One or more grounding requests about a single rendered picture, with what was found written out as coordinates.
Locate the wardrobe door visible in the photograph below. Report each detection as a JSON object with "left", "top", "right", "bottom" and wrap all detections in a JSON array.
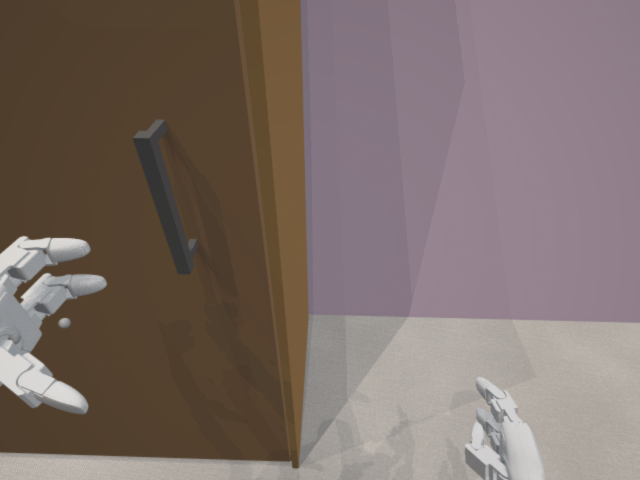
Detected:
[{"left": 0, "top": 0, "right": 291, "bottom": 462}]

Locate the handle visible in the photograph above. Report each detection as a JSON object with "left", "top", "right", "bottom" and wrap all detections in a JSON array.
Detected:
[{"left": 133, "top": 119, "right": 198, "bottom": 274}]

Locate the left robot hand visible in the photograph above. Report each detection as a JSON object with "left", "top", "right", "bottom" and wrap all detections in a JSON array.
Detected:
[{"left": 0, "top": 236, "right": 107, "bottom": 414}]

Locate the right robot hand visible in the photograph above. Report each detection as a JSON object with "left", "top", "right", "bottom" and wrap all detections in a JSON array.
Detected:
[{"left": 465, "top": 377, "right": 546, "bottom": 480}]

